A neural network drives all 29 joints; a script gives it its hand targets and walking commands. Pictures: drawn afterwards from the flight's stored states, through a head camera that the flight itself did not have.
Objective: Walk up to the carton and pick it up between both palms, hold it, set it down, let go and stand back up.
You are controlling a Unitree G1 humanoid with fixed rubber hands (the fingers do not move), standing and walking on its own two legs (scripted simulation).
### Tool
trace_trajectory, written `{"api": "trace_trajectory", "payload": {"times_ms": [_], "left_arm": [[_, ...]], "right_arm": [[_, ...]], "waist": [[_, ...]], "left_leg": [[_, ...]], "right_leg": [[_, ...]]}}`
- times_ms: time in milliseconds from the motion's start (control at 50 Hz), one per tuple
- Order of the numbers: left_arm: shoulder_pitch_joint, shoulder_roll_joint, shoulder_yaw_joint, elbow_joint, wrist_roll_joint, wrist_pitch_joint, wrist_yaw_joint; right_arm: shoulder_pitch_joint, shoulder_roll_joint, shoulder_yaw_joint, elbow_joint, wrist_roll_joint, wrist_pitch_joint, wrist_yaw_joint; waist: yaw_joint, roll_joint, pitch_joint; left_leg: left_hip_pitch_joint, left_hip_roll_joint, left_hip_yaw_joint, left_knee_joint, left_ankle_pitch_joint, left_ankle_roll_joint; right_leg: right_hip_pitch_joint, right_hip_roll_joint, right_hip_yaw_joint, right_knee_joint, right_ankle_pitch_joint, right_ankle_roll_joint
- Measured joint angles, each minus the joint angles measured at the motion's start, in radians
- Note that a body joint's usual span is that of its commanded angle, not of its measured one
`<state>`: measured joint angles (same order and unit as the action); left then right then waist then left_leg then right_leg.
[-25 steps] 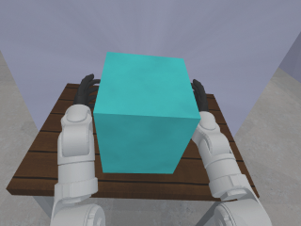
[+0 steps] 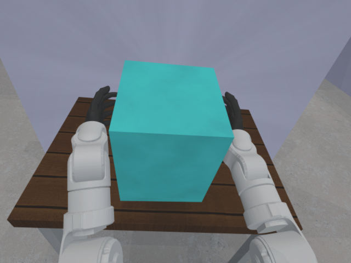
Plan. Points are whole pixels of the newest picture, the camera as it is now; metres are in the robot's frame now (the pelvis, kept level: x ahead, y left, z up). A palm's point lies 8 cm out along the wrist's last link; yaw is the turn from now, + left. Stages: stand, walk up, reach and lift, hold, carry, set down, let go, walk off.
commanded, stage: hold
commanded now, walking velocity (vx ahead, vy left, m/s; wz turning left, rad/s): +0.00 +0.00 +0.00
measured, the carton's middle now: (165, 135) +0.38 +0.00 +0.13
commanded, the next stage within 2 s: set down in 0.78 s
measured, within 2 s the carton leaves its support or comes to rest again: neither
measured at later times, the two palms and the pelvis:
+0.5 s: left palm (96, 123) +0.36 +0.14 +0.18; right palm (232, 128) +0.36 -0.15 +0.17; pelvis +0.00 +0.00 +0.00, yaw +0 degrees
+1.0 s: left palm (99, 119) +0.37 +0.14 +0.19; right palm (236, 124) +0.36 -0.15 +0.19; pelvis +0.00 +0.00 +0.00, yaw +0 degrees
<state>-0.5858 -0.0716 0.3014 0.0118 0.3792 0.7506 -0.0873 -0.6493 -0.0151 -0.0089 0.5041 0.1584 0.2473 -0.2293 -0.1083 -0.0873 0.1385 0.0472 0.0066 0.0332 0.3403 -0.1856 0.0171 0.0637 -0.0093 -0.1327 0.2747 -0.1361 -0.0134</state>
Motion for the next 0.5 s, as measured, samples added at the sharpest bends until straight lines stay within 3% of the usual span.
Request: {"api": "trace_trajectory", "payload": {"times_ms": [500], "left_arm": [[0.0, 0.0, 0.0, 0.002, 0.0, 0.0, 0.0]], "right_arm": [[0.001, 0.0, 0.0, 0.0, 0.0, -0.001, 0.0]], "waist": [[-0.001, 0.0, -0.001]], "left_leg": [[0.0, 0.0, 0.0, 0.001, 0.0, 0.0]], "right_leg": [[0.001, 0.0, 0.0, 0.0, 0.0, 0.0]]}}
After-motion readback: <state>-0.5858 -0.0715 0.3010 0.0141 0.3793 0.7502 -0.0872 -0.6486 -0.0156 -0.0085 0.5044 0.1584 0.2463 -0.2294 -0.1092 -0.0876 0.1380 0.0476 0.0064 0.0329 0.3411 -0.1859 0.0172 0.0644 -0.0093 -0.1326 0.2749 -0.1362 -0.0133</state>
